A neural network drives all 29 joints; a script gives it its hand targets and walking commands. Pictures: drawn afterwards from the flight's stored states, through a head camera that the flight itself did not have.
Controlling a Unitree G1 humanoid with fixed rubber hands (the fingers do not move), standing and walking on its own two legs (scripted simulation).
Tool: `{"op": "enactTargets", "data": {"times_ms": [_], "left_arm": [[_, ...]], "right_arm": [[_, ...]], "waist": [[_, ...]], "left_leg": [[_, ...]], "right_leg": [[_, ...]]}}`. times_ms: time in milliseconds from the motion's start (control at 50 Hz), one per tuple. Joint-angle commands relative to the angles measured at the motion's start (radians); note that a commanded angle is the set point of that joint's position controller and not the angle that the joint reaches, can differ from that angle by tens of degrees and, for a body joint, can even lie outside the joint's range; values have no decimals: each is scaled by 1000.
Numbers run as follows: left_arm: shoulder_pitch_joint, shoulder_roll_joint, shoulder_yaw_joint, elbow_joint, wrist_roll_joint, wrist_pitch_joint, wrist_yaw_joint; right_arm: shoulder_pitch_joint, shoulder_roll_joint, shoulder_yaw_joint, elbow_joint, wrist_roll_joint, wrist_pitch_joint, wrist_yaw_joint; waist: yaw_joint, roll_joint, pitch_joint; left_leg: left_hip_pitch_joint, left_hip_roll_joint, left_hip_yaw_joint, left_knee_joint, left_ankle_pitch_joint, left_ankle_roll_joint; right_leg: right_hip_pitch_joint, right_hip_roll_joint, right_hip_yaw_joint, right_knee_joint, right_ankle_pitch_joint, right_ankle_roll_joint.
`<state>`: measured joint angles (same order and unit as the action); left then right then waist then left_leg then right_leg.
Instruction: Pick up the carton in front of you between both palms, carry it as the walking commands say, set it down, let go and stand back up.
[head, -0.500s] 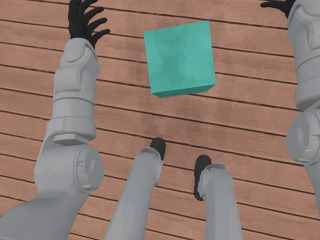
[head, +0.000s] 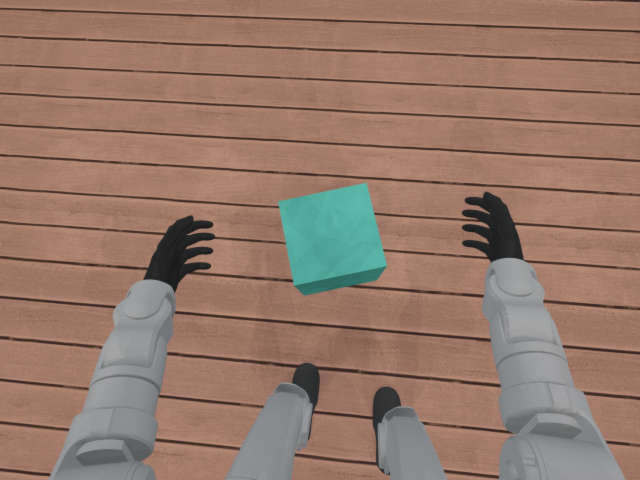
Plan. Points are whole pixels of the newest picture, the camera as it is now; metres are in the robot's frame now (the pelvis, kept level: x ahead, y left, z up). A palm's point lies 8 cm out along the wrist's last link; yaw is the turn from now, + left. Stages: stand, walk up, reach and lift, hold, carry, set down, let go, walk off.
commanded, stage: let go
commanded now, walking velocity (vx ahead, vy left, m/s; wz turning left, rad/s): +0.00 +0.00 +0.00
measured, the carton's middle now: (332, 244) +0.50 +0.07 -0.59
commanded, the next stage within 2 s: stand in 1.04 s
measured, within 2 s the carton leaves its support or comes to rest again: neither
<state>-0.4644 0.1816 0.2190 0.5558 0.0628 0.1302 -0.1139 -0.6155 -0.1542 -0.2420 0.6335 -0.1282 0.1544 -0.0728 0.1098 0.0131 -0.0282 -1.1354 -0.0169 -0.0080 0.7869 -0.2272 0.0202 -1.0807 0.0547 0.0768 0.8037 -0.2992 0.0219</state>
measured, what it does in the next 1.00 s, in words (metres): rises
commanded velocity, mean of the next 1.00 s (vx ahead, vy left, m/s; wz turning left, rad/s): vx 0.00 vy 0.00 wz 0.00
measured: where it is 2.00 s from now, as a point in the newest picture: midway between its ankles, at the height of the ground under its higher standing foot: (343, 431)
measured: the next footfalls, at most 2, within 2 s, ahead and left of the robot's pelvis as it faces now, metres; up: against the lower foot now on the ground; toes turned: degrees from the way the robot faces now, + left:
none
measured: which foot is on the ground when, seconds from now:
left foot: down 0.00-1.00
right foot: down 0.00-1.00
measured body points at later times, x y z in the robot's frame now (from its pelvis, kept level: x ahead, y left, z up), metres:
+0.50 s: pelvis +0.06 -0.01 +0.05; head +0.13 -0.02 +0.50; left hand +0.22 +0.23 -0.02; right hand +0.29 -0.23 -0.04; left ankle +0.05 +0.10 -0.68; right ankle +0.02 -0.13 -0.68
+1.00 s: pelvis +0.06 -0.02 +0.05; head +0.06 -0.02 +0.50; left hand +0.22 +0.23 -0.01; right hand +0.24 -0.24 -0.02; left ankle +0.05 +0.10 -0.68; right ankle +0.02 -0.13 -0.68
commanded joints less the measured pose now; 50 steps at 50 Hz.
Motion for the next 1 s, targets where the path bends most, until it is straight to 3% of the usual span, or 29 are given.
{"op": "enactTargets", "data": {"times_ms": [0, 120, 240, 300, 420, 500, 660, 760, 780, 800, 820, 840, 980], "left_arm": [[60, 87, -23, -101, -32, -41, -8], [287, 82, -97, -156, -74, -86, 15], [507, 88, -155, -239, -92, -113, 40], [580, 94, -170, -258, -102, -119, 46], [647, 119, -173, -244, -103, -116, 41], [665, 130, -163, -223, -90, -101, 39], [681, 139, -138, -208, -53, -49, 46], [665, 140, -131, -210, -42, -21, 43], [663, 139, -132, -212, -43, -17, 41], [624, 164, -131, -274, -20, 32, 64], [643, 161, -143, -252, -29, 45, 73], [643, 161, -144, -258, -33, 52, 79], [632, 143, -158, -266, -45, 82, 97]], "right_arm": [[-49, -81, 16, -127, 13, -48, 11], [206, -96, 48, -102, 43, -104, 35], [433, -115, 76, -138, 68, -145, 56], [520, -118, 92, -162, 78, -158, 64], [660, -107, 135, -206, 96, -156, 77], [746, -113, 153, -233, 109, -136, 93], [795, -121, 188, -294, 136, -82, 132], [780, -131, 191, -307, 135, -53, 139], [781, -132, 189, -307, 133, -49, 138], [835, -124, 194, -241, 147, -77, 117], [820, -131, 191, -264, 146, -82, 108], [821, -134, 196, -262, 147, -82, 105], [812, -147, 187, -261, 138, -69, 97]], "waist": [[7, -39, -670], [-14, 10, -534], [-26, 44, -410], [-39, 17, -336], [-71, -65, -179], [-94, -79, -95], [-90, -25, 21], [-89, -27, 65], [-92, -32, 68], [-96, -16, 16], [-111, -52, 14], [-105, -55, 15], [-106, -43, 51]], "left_leg": [[732, 2, -22, -50, 307, -35], [890, 13, -55, -105, 372, -48], [1013, 15, -62, -171, 469, -57], [1028, 5, -53, -210, 464, -56], [1013, -19, -17, -308, 338, -50], [1034, -31, -6, -348, 280, -44], [1082, -47, 2, -377, 218, -31], [1100, -44, 7, -373, 187, -29], [1106, -44, 7, -372, 186, -29], [1073, -71, 14, -338, 168, -39], [1062, -69, 11, -335, 152, -34], [1047, -70, 10, -334, 145, -32], [1052, -53, 1, -331, 168, -34]], "right_leg": [[236, 22, -75, -116, 71, 2], [305, 16, -69, -171, 52, -13], [450, 9, -64, -246, 111, -25], [556, 2, -61, -289, 164, -22], [787, -20, -47, -377, 265, -9], [858, -31, -38, -415, 305, -1], [904, -49, -28, -456, 302, 3], [901, -50, -29, -463, 264, 4], [901, -49, -30, -463, 262, 4], [949, -55, -26, -426, 364, 6], [949, -53, -22, -409, 400, 12], [951, -53, -22, -402, 404, 13], [917, -37, -40, -406, 315, -4]]}}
